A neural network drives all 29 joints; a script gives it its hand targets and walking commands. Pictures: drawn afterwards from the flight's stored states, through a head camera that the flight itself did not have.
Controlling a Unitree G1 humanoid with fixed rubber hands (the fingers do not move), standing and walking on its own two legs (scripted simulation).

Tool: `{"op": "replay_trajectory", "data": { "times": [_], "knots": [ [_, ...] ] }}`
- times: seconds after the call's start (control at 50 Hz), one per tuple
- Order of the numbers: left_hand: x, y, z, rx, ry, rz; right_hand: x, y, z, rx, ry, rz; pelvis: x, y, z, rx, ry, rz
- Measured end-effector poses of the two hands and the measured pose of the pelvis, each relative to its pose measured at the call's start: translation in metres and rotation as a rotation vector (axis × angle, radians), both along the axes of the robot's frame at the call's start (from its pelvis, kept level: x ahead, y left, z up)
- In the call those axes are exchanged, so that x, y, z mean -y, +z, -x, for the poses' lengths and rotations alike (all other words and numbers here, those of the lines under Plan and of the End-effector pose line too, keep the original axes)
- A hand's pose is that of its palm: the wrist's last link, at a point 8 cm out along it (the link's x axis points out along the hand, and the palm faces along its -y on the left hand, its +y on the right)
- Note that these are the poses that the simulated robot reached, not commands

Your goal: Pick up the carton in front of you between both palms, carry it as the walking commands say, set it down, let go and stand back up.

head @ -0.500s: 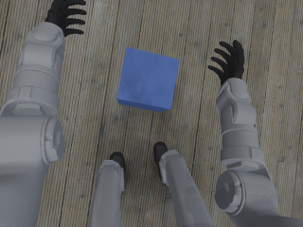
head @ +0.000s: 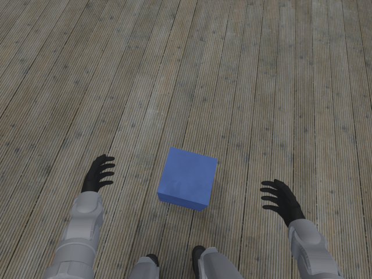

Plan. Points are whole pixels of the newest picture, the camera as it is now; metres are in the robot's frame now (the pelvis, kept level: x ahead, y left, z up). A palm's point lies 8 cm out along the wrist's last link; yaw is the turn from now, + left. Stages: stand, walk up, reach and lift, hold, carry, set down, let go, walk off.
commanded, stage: let go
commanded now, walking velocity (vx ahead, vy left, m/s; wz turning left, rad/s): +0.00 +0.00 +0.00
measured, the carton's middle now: (186, 181) +0.44 -0.07 -0.61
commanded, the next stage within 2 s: stand in 0.88 s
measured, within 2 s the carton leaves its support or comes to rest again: neither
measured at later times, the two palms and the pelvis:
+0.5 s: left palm (42, 256) +0.21 +0.25 -0.03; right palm (299, 238) +0.19 -0.22 -0.03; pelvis +0.04 +0.02 +0.04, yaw -2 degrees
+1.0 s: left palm out of the picture +0.17 +0.26 -0.04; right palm (320, 251) +0.17 -0.26 -0.04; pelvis +0.02 +0.00 +0.03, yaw -1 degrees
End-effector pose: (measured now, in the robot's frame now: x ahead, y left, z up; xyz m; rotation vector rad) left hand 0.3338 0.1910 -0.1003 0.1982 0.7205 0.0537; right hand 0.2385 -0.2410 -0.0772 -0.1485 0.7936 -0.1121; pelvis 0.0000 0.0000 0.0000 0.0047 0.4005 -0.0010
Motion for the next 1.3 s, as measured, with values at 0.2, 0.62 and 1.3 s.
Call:
{"op": "replay_trajectory", "data": {
  "times": [0.2, 0.62, 1.3],
  "knots": [
    [-0.011, 0.031, 0.041, -0.018, -0.025, 0.004, -0.001, 0.036, 0.044, -0.011, -0.029, -0.003, 0.002, 0.023, -0.031, 0.16, -0.02, 0.004],
    [-0.059, 0.071, 0.139, -0.064, 0.014, 0.009, -0.024, 0.049, 0.046, 0.006, 0.019, 0.009, -0.019, 0.038, -0.035, 0.428, -0.029, 0.015],
    [-0.1, 0.057, 0.17, -0.218, 0.109, -0.218, 0.046, 0.011, 0.066, -0.15, 0.019, 0.175, 0.004, 0.031, -0.043, 0.401, -0.004, 0.008]
  ]
}}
